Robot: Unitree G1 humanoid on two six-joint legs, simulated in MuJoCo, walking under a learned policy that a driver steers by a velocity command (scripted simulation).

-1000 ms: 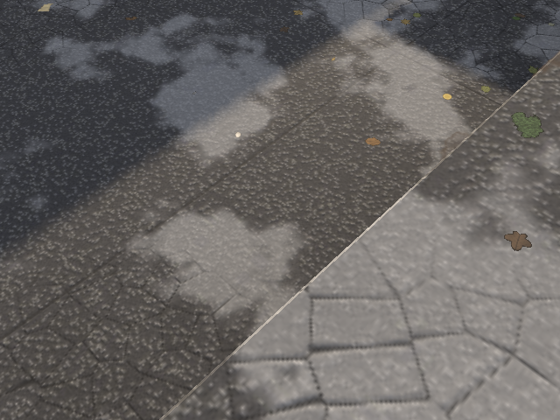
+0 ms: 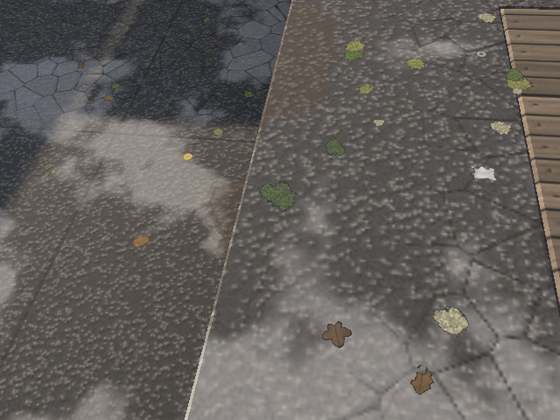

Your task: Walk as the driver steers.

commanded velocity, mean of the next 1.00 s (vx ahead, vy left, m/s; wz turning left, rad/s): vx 0.50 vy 0.00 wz -0.28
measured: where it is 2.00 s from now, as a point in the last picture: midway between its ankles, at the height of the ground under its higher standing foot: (413, 216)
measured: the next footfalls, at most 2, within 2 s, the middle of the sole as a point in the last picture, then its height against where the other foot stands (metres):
left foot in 0.30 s outside the picture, level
right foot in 0.76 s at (416, 399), level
